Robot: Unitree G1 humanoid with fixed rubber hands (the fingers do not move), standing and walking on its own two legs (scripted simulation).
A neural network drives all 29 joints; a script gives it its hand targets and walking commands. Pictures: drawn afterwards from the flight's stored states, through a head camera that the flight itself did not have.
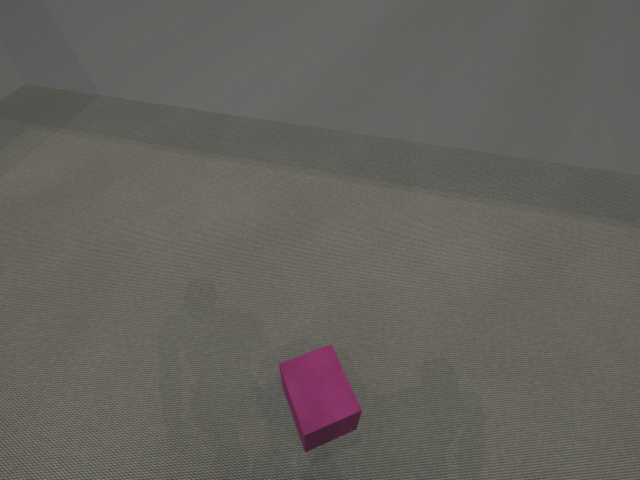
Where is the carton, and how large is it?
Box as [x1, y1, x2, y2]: [279, 344, 361, 451]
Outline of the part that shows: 331,344 279,364 282,385 305,451 355,429 361,411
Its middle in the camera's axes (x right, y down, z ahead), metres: -0.01 +0.47 +1.14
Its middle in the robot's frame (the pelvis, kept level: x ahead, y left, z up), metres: +0.45 -0.01 -0.69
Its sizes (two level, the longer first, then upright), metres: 0.206 0.165 0.176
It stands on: the floor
